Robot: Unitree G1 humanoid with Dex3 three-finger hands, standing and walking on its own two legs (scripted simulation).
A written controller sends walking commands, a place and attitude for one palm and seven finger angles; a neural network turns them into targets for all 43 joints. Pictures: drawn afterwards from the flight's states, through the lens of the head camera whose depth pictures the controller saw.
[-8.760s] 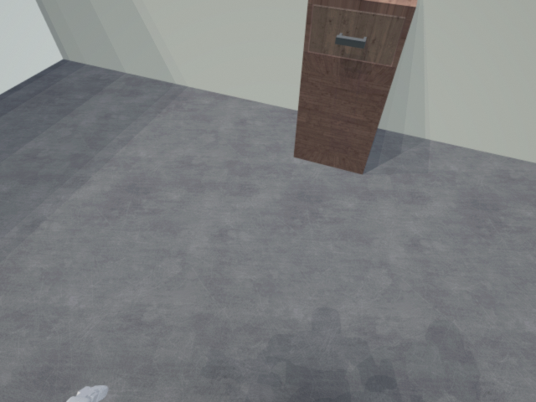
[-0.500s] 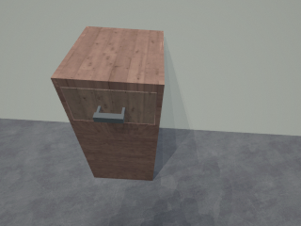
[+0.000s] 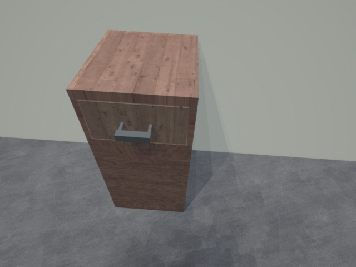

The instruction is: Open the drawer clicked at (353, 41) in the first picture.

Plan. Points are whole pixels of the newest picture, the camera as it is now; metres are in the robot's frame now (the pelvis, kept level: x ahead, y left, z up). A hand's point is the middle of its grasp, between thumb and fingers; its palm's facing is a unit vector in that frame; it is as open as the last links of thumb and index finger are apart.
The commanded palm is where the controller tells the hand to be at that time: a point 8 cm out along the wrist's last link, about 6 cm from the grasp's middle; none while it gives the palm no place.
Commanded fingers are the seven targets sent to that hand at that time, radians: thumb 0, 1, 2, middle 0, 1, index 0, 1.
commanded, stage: raise the hand with hooked fingers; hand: left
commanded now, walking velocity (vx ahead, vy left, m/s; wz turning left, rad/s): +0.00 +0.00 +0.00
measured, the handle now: (134, 131) +0.53 +0.18 -0.05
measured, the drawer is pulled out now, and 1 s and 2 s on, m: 0.00 0.00 0.00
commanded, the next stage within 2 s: move the hooked fingers above the handle in 1.78 s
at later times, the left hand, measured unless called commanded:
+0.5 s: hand (87, 236) +0.19 +0.22 -0.04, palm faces +0.03 -0.10 -0.99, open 9.8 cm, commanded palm +0.18 +0.21 +0.02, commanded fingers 0.00 0.15 0.58 -0.25 -0.78 -0.25 -0.78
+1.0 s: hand (95, 178) +0.30 +0.22 +0.02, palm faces +0.04 -0.12 -0.99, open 12.7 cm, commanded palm +0.28 +0.22 +0.09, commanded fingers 0.00 -0.43 0.33 -0.29 -1.15 -0.29 -1.15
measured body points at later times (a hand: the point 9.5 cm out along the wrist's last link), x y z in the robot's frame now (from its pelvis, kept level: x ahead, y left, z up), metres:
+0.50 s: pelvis +0.02 -0.03 -0.04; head +0.04 -0.05 +0.41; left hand +0.19 +0.22 +0.01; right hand +0.29 -0.21 -0.11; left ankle +0.06 +0.07 -0.73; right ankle +0.01 -0.10 -0.73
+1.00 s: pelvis +0.07 -0.02 -0.01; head +0.10 -0.05 +0.43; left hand +0.29 +0.23 +0.07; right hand +0.26 -0.25 -0.13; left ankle +0.06 +0.07 -0.73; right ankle +0.01 -0.10 -0.73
